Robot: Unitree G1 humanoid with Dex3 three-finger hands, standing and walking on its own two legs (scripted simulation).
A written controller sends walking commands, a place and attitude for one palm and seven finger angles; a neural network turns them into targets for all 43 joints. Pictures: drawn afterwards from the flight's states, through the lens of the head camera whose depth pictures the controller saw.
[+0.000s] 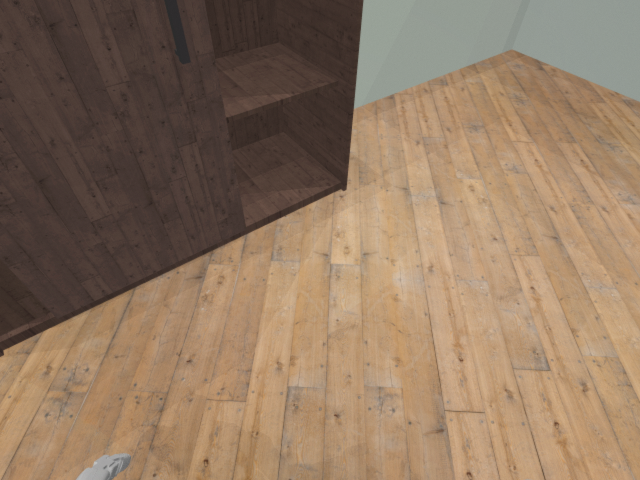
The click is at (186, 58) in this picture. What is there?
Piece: wardrobe's sliding door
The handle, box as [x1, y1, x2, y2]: [164, 0, 190, 63]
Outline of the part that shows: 164,0 176,45 176,48 174,49 175,53 182,63 189,62 189,56 176,0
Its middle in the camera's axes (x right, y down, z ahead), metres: -0.36 -0.58 +0.89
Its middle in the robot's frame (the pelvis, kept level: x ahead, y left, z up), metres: +1.07 +0.42 +0.19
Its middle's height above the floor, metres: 0.96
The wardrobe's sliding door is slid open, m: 0.52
